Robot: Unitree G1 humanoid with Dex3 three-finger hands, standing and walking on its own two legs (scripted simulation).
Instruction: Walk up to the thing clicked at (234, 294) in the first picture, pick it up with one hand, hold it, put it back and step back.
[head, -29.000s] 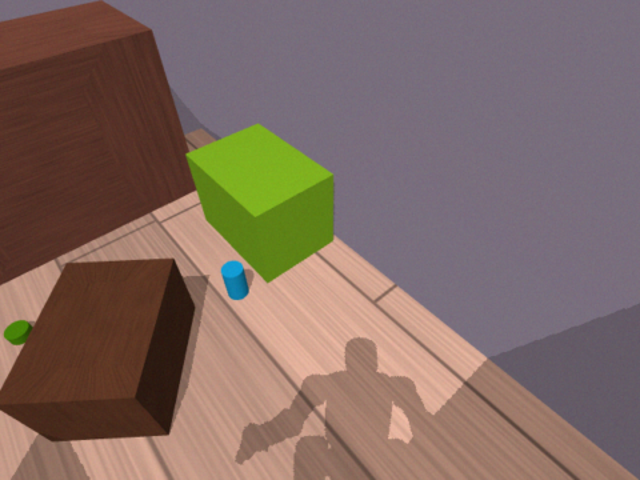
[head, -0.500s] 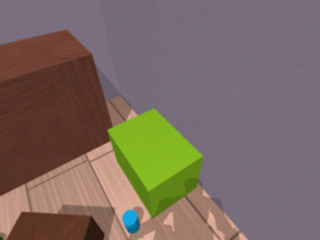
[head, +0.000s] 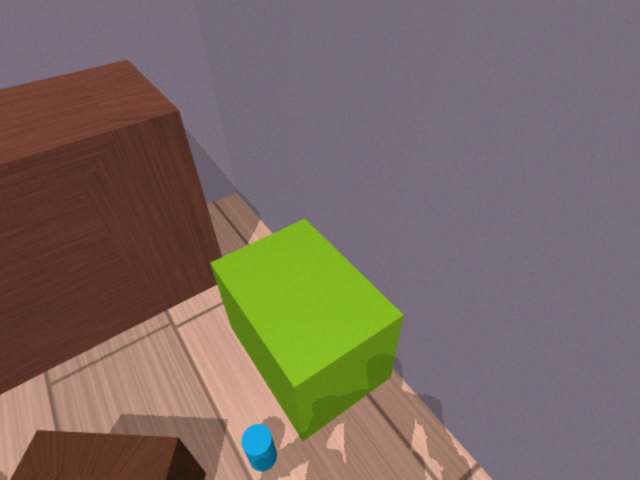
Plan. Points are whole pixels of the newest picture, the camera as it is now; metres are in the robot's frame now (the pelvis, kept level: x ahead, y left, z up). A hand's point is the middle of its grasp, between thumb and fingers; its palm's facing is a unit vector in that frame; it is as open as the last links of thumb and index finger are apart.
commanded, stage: stand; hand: left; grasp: from above
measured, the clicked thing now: (260, 448) +0.42 +0.23 -0.71
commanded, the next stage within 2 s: step back in 0.68 s
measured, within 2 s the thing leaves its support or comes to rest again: neither
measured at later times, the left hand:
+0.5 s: hand out of the picture +0.06 +0.25 -0.16, palm faces +0.01 -0.94 -0.34, open 7.4 cm
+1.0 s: hand out of the picture +0.11 +0.30 -0.18, palm faces +0.00 -0.93 -0.37, open 7.4 cm
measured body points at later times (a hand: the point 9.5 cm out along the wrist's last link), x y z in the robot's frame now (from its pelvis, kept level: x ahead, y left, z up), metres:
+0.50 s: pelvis +0.00 +0.00 +0.00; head +0.00 -0.01 +0.45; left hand +0.06 +0.29 -0.13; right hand +0.06 -0.30 -0.14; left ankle +0.01 +0.13 -0.75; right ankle +0.00 -0.13 -0.75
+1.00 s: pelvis -0.04 +0.03 -0.03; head +0.02 +0.05 +0.42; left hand +0.11 +0.35 -0.15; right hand +0.03 -0.30 -0.14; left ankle -0.04 +0.13 -0.75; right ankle -0.01 -0.13 -0.73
